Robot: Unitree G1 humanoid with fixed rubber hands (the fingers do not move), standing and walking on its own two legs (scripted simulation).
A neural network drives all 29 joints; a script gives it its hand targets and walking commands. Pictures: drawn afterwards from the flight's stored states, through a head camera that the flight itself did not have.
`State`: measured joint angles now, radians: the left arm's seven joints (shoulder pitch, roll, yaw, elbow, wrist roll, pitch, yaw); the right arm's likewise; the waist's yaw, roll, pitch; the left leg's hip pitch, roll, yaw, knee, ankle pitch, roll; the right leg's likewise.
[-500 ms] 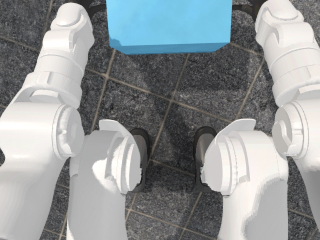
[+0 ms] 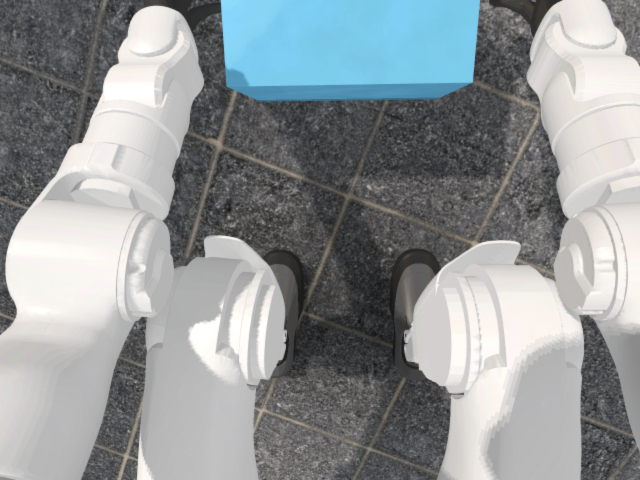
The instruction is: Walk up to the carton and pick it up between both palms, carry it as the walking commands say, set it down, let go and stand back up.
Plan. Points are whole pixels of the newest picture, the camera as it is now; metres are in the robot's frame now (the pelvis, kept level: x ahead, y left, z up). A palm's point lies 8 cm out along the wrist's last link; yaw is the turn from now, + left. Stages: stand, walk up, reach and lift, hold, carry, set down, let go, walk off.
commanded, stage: set down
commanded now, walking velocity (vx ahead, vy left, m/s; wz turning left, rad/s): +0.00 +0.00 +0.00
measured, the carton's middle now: (347, 27) +0.54 +0.00 -0.27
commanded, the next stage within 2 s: let go in 1.70 s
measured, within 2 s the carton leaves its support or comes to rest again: neither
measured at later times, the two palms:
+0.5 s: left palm out of the picture +0.54 +0.18 -0.15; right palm out of the picture +0.54 -0.23 -0.16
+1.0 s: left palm out of the picture +0.54 +0.17 -0.01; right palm out of the picture +0.55 -0.23 -0.01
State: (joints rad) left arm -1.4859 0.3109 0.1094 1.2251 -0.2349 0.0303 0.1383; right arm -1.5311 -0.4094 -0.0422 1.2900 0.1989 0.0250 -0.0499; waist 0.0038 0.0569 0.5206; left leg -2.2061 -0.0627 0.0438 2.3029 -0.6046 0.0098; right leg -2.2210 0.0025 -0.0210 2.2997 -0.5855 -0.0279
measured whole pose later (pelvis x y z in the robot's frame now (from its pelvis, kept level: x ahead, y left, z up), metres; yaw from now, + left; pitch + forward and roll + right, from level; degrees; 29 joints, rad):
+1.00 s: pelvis -0.02 -0.01 +0.12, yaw -1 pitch +30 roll +1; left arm -1.33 0.36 0.18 0.61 -0.20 0.34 0.17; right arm -1.42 -0.50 -0.15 0.77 0.20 0.32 -0.04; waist 0.01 0.00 0.52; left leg -1.88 -0.04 0.02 1.90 -0.54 0.00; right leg -1.91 0.03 -0.01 1.90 -0.51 -0.03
